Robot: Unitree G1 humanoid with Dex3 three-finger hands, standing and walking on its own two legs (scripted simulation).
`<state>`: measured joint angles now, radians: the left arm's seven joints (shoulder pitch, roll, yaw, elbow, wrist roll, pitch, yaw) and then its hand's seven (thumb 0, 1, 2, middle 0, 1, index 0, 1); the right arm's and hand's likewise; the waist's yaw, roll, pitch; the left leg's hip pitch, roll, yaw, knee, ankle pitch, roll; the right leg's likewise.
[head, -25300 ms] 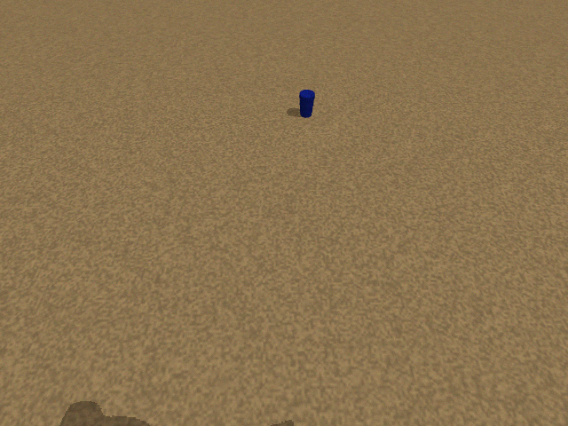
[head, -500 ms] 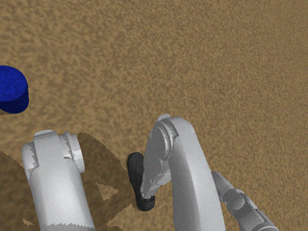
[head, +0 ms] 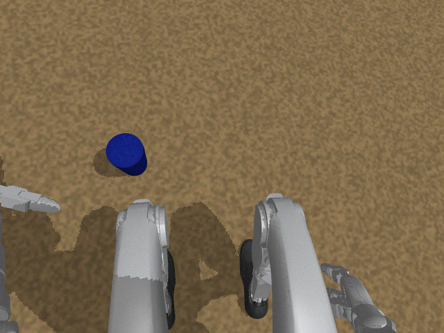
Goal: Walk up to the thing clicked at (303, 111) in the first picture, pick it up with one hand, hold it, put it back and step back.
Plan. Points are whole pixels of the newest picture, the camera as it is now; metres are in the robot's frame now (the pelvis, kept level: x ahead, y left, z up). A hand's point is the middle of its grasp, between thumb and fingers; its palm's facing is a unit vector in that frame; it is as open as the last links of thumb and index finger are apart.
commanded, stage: home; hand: left
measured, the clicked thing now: (130, 158) +0.47 +0.23 -0.34
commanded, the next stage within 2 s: none
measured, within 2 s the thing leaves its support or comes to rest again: neither
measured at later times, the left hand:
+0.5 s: hand out of the picture +0.29 +0.25 +0.13, palm faces +0.18 -0.90 -0.40, open 17.4 cm
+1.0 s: hand out of the picture +0.24 +0.20 +0.26, palm faces +0.20 -0.93 -0.31, open 17.4 cm
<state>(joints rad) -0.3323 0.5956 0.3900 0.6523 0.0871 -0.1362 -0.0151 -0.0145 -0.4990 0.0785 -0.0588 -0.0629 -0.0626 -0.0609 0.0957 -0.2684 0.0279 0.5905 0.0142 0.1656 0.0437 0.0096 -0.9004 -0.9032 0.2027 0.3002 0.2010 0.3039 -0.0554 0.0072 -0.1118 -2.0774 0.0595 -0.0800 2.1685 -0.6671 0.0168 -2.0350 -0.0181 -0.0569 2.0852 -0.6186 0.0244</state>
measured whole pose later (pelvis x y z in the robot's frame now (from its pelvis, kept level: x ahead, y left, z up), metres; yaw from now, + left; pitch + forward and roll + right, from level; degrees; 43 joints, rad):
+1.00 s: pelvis +0.09 +0.00 +0.31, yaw +6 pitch +8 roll -2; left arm 0.48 0.21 -0.02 -0.01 -0.01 0.27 0.16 -0.01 -0.54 0.06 -0.06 -0.06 -0.06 -0.06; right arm 0.27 -0.20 0.03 0.47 0.02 -0.09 -0.18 0.02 -0.90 -0.90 0.20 0.30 0.20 0.30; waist -0.02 0.04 -0.13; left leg -0.64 0.05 -0.01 0.97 -0.48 -0.01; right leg -0.61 -0.02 -0.06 0.92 -0.45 0.01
